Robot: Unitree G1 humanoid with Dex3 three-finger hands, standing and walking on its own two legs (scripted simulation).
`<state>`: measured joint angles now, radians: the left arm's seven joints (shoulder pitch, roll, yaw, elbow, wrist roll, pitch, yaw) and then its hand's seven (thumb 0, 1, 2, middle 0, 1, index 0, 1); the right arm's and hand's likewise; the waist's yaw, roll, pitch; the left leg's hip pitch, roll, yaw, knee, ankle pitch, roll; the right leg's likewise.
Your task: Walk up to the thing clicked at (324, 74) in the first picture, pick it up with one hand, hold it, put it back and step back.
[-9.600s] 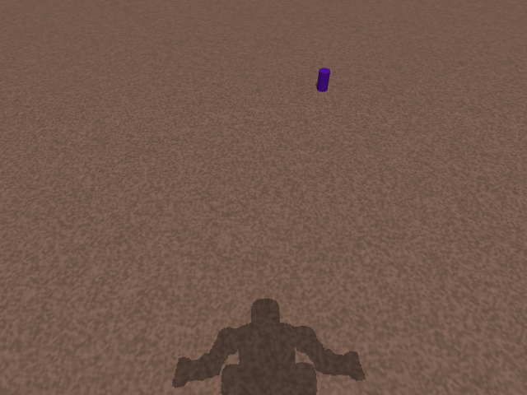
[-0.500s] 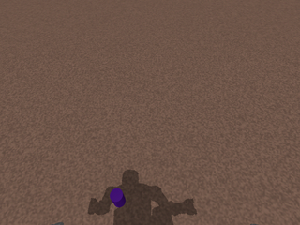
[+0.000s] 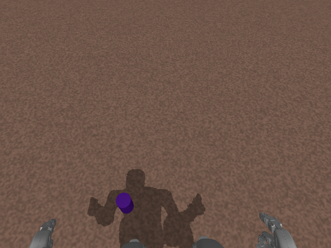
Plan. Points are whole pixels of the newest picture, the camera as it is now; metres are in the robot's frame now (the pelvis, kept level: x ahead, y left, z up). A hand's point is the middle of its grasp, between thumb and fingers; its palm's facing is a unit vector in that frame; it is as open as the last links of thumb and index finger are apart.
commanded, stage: go down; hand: left
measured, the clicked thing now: (125, 203) +0.38 +0.21 -0.66
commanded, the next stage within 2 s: none
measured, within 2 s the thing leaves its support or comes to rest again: neither
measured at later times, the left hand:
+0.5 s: hand out of the picture +0.15 +0.29 -0.17, palm faces +0.11 -0.95 -0.30, open 17.4 cm
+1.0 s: hand (59, 221) +0.24 +0.36 -0.27, palm faces +0.16 -0.97 -0.20, open 17.2 cm
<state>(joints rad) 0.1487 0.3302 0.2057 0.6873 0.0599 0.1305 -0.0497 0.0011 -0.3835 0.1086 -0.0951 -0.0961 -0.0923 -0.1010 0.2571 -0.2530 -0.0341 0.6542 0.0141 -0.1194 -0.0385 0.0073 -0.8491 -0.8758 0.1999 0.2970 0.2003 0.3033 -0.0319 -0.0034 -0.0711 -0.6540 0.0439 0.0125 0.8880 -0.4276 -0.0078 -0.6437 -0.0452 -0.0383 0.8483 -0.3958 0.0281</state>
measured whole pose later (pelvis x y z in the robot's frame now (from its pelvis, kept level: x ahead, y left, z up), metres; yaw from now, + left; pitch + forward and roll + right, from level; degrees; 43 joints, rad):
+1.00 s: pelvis -0.07 +0.00 -0.22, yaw -1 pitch +32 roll -4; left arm -0.24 0.61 0.62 0.86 -0.13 -0.34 -0.49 -0.01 -0.45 0.07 -0.03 -0.05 -0.04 -0.04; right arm 0.13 -0.30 0.03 0.65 -0.02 -0.19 -0.05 0.01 -0.88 -0.89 0.20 0.30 0.20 0.30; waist -0.03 -0.03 -0.17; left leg -1.73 0.04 -0.07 1.84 -0.66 -0.01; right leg -1.70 -0.06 -0.05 1.78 -0.64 0.02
